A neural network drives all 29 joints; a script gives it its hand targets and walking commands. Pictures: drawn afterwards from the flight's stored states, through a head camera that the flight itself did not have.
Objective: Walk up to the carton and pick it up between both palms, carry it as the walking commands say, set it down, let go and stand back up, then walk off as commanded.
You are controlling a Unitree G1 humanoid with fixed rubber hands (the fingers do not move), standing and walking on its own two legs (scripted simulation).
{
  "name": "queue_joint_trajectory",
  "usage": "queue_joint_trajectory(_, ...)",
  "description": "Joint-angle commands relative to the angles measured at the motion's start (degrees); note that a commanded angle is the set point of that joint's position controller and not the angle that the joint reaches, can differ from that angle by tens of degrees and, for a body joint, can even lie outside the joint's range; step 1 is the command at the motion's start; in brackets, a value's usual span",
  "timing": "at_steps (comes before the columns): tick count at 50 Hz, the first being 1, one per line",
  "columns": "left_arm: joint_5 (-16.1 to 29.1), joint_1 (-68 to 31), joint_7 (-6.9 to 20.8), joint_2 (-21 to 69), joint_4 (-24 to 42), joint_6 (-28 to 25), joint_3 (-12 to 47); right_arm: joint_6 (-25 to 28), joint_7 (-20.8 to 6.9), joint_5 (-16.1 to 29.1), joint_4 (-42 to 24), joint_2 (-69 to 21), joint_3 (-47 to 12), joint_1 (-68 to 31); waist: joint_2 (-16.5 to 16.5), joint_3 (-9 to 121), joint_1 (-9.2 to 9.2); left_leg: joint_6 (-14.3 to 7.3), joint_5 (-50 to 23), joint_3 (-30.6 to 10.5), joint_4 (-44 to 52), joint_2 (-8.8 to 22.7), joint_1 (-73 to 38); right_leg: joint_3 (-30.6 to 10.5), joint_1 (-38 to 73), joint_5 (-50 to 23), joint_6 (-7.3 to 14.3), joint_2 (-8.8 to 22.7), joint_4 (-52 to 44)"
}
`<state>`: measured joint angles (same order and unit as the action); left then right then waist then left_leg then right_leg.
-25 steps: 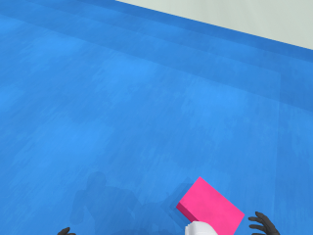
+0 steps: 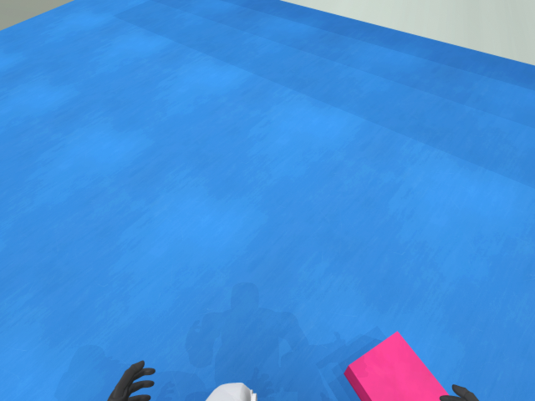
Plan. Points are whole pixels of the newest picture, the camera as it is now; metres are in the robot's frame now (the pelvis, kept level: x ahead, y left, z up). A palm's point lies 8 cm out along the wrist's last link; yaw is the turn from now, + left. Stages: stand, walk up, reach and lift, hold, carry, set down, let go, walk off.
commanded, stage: walk off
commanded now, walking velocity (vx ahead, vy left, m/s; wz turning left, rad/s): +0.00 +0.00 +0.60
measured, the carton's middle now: (402, 398) +0.19 -0.33 -0.71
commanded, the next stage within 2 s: none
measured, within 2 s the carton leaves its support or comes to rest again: neither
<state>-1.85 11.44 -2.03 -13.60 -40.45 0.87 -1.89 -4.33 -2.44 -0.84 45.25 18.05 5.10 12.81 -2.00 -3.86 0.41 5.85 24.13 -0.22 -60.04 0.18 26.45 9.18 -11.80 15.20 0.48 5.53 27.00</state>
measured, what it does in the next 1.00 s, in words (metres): steps on the spot, turning left: left foot, then right foot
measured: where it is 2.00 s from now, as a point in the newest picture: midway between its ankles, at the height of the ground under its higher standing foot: outside the picture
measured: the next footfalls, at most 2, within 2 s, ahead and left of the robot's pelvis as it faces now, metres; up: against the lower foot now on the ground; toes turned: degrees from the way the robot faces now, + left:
left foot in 0.18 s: +0.02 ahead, +0.14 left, +0.00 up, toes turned +12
right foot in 0.64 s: +0.09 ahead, -0.09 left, +0.00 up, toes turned +20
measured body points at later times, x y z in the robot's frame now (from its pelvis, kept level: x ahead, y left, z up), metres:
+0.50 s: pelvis +0.00 +0.03 +0.00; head +0.03 +0.06 +0.45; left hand +0.05 +0.33 -0.12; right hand +0.17 -0.21 -0.11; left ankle -0.02 +0.13 -0.74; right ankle +0.05 -0.12 -0.69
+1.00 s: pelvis -0.01 +0.00 -0.01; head +0.03 +0.02 +0.44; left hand -0.08 +0.29 -0.12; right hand +0.26 -0.13 -0.12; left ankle -0.09 +0.10 -0.71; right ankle +0.05 -0.10 -0.74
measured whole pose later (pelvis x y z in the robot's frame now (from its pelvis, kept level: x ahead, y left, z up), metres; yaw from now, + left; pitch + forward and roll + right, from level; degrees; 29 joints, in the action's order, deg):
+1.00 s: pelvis -0.01 +0.00 -0.01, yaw +36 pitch +0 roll +1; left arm -1.7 13.1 -1.0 -15.3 -41.5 0.7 -2.8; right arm -4.2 -3.1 -0.6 41.6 16.6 4.0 9.2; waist 0.3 -4.4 -1.3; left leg 5.2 25.6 3.1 -44.6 1.4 20.4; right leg 13.3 -13.4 17.1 -0.9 8.7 31.1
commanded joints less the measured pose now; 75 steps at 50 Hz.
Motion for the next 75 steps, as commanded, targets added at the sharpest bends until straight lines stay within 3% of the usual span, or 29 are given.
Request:
queue_joint_trajectory(1,0.0,3.5,0.0,-10.2,1.5,-0.7,-3.0,0.5,-0.4,0.1,-5.5,1.4,-0.3,-4.3,13.7,4.0,-3.13,0.5,1.6,2.9,7.0,1.2,2.6,-5.8,7.8,-27.1,6.5,12.8,-5.4)
queue_joint_trajectory(6,0.2,5.0,1.1,-12.9,-0.2,-0.4,-4.4,0.8,-0.7,0.3,-7.1,1.4,-0.6,-5.5,15.9,6.0,-3.24,-1.9,1.0,6.6,20.3,-0.2,-5.6,-3.6,7.3,-31.0,5.6,15.1,-1.0)
queue_joint_trajectory(8,1.0,4.2,1.5,-12.9,-0.4,-0.1,-4.4,1.5,-0.1,-0.3,-6.2,2.1,-0.2,-1.8,12.2,6.4,-0.3,-3.6,-9.4,6.5,33.7,-0.3,-14.6,-0.7,2.3,-25.7,1.6,14.9,4.8)
queue_joint_trajectory(9,1.4,5.8,1.9,-11.4,-0.4,0.0,-3.9,2.2,0.5,-1.4,-5.1,5.2,0.7,1.7,4.5,8.2,1.67,-4.8,-15.5,0.9,40.1,3.0,-24.3,1.9,-5.5,-17.3,-1.8,12.9,13.1)
queue_joint_trajectory(10,1.1,4.7,2.4,-5.6,3.6,0.3,-2.6,3.0,1.1,-1.1,-5.7,13.2,2.2,4.0,-17.1,9.7,2.35,-11.3,-38.4,-23.4,40.8,22.8,-33.3,5.2,-23.4,20.7,-6.6,3.5,28.9)
queue_joint_trajectory(11,0.2,-1.3,1.4,-7.2,4.9,1.7,-2.4,3.1,1.3,0.1,-4.6,14.5,2.9,8.9,-11.6,11.5,6.61,-18.3,-47.9,-24.3,39.1,25.4,-28.9,-4.9,-24.5,25.2,-6.3,1.7,35.4)
queue_joint_trajectory(12,0.7,-2.4,1.3,-8.0,4.6,2.3,-2.6,3.0,1.7,0.1,-4.2,11.6,1.9,7.4,-8.2,8.4,5.15,-18.7,-45.0,-19.5,38.8,22.6,-26.4,-7.0,-24.9,21.4,-6.1,2.4,38.0)
queue_joint_trajectory(14,0.9,-0.6,1.5,-8.4,3.0,2.0,-2.9,2.6,2.7,0.1,-5.5,7.9,0.6,-1.0,-7.7,3.9,0.98,-14.8,-36.8,-13.3,40.2,14.8,-20.6,-8.4,-22.7,11.7,-5.8,3.0,35.3)
queue_joint_trajectory(16,0.3,2.7,1.8,-9.5,1.2,2.0,-3.4,2.5,2.9,0.2,-6.4,7.0,0.2,-3.0,-7.5,5.7,-0.33,-14.1,-38.5,-10.9,39.9,11.9,-18.9,-7.5,-19.3,7.4,-6.5,1.4,36.6)
queue_joint_trajectory(26,1.2,-3.3,1.3,-6.4,4.0,2.1,-2.3,2.6,1.8,-0.7,-5.3,9.4,1.2,1.5,-7.4,5.1,1.96,-16.1,-24.1,-19.6,39.6,10.6,-15.3,-8.7,-14.0,8.7,-5.6,-3.7,19.2)
queue_joint_trajectory(29,1.7,-1.4,0.7,-6.0,3.9,1.5,-2.2,2.3,1.3,-0.8,-5.5,9.2,1.4,-0.3,-8.1,6.3,0.64,-14.5,-30.0,-22.5,37.5,10.0,-12.7,-8.2,-6.6,8.2,-4.5,-5.7,11.3)
queue_joint_trajectory(31,1.4,3.1,-0.1,-6.0,2.7,0.6,-2.3,2.4,1.5,0.1,-5.6,7.9,1.0,-1.2,-6.1,7.0,-2.03,-10.6,-28.1,-22.6,33.6,7.6,-9.3,-7.6,2.7,-0.2,-4.0,-5.6,-3.8)
queue_joint_trajectory(32,0.6,5.2,-0.5,-9.3,2.4,-0.1,-3.0,2.7,1.8,0.5,-5.8,5.5,0.4,0.0,-1.0,8.2,-2.25,-7.5,-18.8,-20.3,29.8,4.6,-3.0,-12.8,10.8,-1.2,-2.6,1.6,-8.6)
queue_joint_trajectory(33,0.2,4.6,-0.5,-14.8,3.6,-0.3,-3.9,2.9,2.1,1.1,-6.9,0.7,-0.3,2.3,14.6,9.4,-1.31,-4.2,1.9,-9.9,16.0,-4.1,7.7,-28.4,17.0,-3.2,1.3,19.4,-12.8)
queue_joint_trajectory(34,0.2,3.8,0.0,-16.0,3.7,0.2,-4.3,2.4,2.4,-0.9,-7.3,5.1,0.7,0.2,15.5,7.0,-2.82,-3.1,11.3,-4.7,5.6,-3.5,6.9,-30.5,5.8,-9.9,7.2,24.1,-12.2)
queue_joint_trajectory(36,0.2,-1.0,0.5,-9.6,4.4,-0.1,-2.3,1.5,1.4,-1.0,-5.7,5.8,1.5,1.2,9.9,2.2,0.45,-2.9,4.4,-5.9,-3.6,-1.3,4.1,-20.7,-1.1,-10.1,6.3,16.4,-12.1)
queue_joint_trajectory(37,0.2,-4.2,0.4,-8.6,5.1,-0.1,-1.9,1.2,0.7,-0.7,-4.8,5.4,1.6,3.2,11.2,2.1,1.91,-2.3,1.3,-4.7,-5.8,-1.2,3.9,-16.1,-1.4,-10.1,4.6,13.1,-11.6)
queue_joint_trajectory(39,0.1,-4.1,-0.1,-8.2,5.2,-0.3,-1.9,0.9,-0.1,-0.2,-4.0,4.3,1.3,4.2,13.1,2.7,1.28,-0.6,-1.3,-2.2,-7.6,-0.9,4.5,-10.6,0.7,-15.9,4.8,10.5,-10.0)
queue_joint_trajectory(46,-0.1,4.0,0.4,-10.9,1.7,-0.9,-3.2,0.7,-0.7,0.2,-7.7,1.0,-0.6,-5.2,14.5,4.7,-3.76,0.4,2.6,3.6,10.6,1.0,0.7,-4.7,7.2,-27.6,6.9,13.4,-4.5)
queue_joint_trajectory(51,0.7,4.3,1.4,-13.2,0.3,-0.2,-4.4,1.4,-0.5,0.1,-8.0,1.6,-0.5,-3.3,15.0,6.8,-1.83,-2.8,-2.9,6.6,27.7,-0.4,-10.1,-2.1,4.7,-28.1,4.0,15.2,1.8)
queue_joint_trajectory(52,1.2,4.2,1.6,-12.6,0.2,0.0,-4.2,1.9,0.0,-0.6,-6.9,2.5,-0.1,-0.5,11.2,7.1,0.1,-3.5,-10.8,6.0,35.7,-0.5,-16.6,-0.2,0.3,-24.6,1.0,14.6,6.0)
queue_joint_trajectory(53,1.5,6.1,2.0,-10.7,0.4,0.2,-3.7,2.6,0.7,-1.7,-5.9,6.3,0.9,3.2,1.5,9.2,2.03,-5.1,-16.0,-3.4,41.8,6.0,-27.0,2.7,-9.4,-12.4,-2.7,11.9,16.5)
queue_joint_trajectory(54,0.9,2.4,2.3,-5.2,5.6,0.7,-2.1,3.2,1.0,-0.4,-6.8,15.4,2.7,4.3,-19.2,8.7,2.5,-13.3,-39.9,-26.2,41.6,24.5,-30.5,4.0,-26.0,23.0,-6.8,1.7,28.1)
queue_joint_trajectory(55,0.2,-2.6,1.4,-8.0,5.5,1.9,-2.4,3.2,1.3,0.1,-5.3,13.7,2.8,9.4,-9.7,10.8,6.97,-18.5,-45.4,-23.3,39.5,24.7,-28.4,-5.7,-25.2,23.9,-6.4,2.4,35.0)
queue_joint_trajectory(57,1.4,-1.1,1.5,-8.1,3.9,2.2,-2.6,2.8,2.3,0.0,-5.9,8.1,0.8,2.0,-7.0,4.9,2.13,-16.2,-38.1,-14.7,39.9,17.2,-21.5,-8.0,-23.8,14.3,-6.0,3.3,35.7)
queue_joint_trajectory(60,0.3,2.8,1.9,-9.5,1.5,2.1,-3.3,2.7,2.8,0.2,-7.1,6.8,0.1,-2.8,-7.6,6.0,-0.42,-14.0,-37.2,-10.9,39.9,11.5,-18.2,-7.3,-19.5,6.5,-6.6,1.3,36.5)
queue_joint_trajectory(70,1.2,-3.3,1.3,-6.3,4.1,2.1,-2.2,2.7,1.8,-0.7,-5.6,9.2,1.2,1.9,-7.2,5.3,1.96,-16.3,-23.7,-20.5,39.7,10.6,-15.5,-8.8,-14.5,8.9,-5.4,-3.8,19.2)
queue_joint_trajectory(73,1.8,-1.7,0.8,-5.9,4.1,1.5,-2.0,2.4,1.3,-0.7,-5.8,9.0,1.4,0.1,-8.0,6.5,0.7,-14.8,-29.7,-23.4,37.8,9.9,-13.0,-8.4,-7.2,8.6,-4.4,-5.9,11.6)
queue_joint_trajectory(75,1.6,2.6,0.0,-5.7,2.9,0.7,-2.1,2.4,1.4,0.0,-5.7,7.9,1.1,-0.9,-6.3,7.1,-1.86,-11.2,-28.4,-23.6,34.4,7.6,-10.1,-7.8,1.4,1.1,-3.9,-6.2,-2.8)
